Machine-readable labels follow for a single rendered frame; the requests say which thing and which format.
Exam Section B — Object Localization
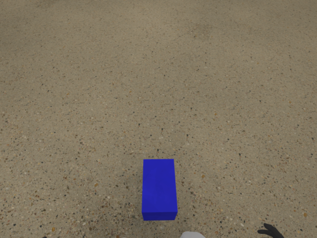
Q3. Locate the carton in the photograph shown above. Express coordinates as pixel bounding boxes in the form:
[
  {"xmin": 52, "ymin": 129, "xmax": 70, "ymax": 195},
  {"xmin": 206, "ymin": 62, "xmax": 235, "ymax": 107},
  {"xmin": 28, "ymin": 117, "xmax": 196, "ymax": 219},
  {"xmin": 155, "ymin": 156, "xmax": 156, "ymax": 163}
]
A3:
[{"xmin": 142, "ymin": 159, "xmax": 178, "ymax": 221}]

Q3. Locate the right robot hand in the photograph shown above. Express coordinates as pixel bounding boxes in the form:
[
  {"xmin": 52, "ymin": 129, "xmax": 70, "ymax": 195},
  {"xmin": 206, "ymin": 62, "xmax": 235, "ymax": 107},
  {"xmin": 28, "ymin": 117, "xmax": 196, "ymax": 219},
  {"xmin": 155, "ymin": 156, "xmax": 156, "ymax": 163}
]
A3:
[{"xmin": 258, "ymin": 223, "xmax": 284, "ymax": 238}]

